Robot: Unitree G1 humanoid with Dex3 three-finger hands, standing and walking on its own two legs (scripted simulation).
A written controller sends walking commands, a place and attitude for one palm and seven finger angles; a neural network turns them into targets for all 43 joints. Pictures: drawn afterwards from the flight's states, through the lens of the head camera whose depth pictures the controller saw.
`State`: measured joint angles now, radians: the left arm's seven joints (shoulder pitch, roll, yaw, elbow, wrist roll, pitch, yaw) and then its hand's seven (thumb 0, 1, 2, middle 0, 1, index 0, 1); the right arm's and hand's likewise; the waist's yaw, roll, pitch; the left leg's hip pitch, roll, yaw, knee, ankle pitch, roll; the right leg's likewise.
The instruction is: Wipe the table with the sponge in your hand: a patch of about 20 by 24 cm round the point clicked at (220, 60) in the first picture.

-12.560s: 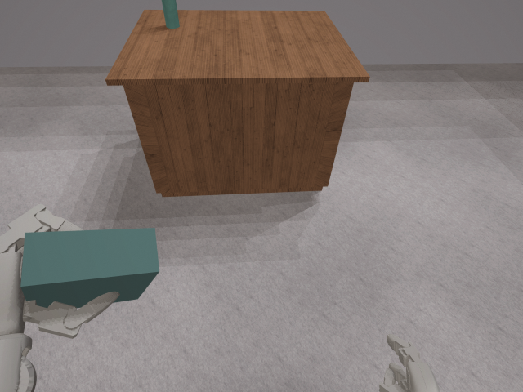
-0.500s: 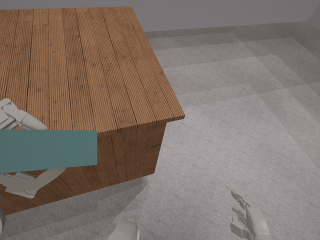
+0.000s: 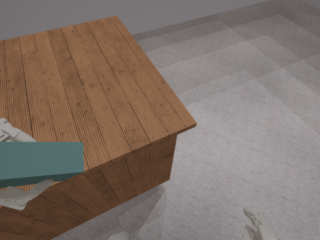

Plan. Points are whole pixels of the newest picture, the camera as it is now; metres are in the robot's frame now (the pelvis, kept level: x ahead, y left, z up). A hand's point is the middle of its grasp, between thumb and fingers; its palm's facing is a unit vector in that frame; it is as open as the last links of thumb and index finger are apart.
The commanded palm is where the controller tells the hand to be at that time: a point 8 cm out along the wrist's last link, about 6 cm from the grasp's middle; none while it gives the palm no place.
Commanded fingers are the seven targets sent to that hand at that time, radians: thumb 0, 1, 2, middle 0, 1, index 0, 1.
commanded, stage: shuffle to correct the standing spot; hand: left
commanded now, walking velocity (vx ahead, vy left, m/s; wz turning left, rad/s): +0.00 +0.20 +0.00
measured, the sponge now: (49, 164) +0.23 +0.21 +0.13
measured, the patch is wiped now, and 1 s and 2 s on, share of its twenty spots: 0.00 0.00 0.00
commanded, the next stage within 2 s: come to a stop and stand still in 0.48 s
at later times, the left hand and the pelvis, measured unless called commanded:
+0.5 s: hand out of the picture +0.20 +0.35 +0.16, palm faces +0.43 -0.80 -0.42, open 9.6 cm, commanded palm +0.14 +0.38 +0.19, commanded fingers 0.00 0.10 1.30 -1.20 -1.60 -1.20 -1.60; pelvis -0.02 +0.10 +0.00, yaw +1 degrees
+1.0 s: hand out of the picture +0.17 +0.42 +0.14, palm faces +0.42 -0.84 -0.34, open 9.6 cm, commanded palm +0.12 +0.44 +0.19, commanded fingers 0.00 0.10 1.30 -1.20 -1.60 -1.20 -1.60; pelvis -0.04 +0.16 +0.00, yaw -1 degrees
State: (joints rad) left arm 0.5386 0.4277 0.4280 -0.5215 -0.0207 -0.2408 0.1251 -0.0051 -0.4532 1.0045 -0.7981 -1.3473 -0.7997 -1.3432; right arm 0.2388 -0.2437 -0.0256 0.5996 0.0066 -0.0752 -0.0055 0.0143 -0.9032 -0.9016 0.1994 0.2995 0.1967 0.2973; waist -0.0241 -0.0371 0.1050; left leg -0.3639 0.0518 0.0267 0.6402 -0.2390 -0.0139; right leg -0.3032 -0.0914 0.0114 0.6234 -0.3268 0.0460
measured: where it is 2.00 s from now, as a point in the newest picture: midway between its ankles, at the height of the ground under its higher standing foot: outside the picture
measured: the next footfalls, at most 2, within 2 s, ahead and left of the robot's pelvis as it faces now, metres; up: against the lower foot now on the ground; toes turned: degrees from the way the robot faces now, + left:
left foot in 0.02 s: +0.07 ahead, +0.17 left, +0.00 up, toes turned +3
right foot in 0.20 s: +0.06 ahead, -0.05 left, +0.00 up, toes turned -5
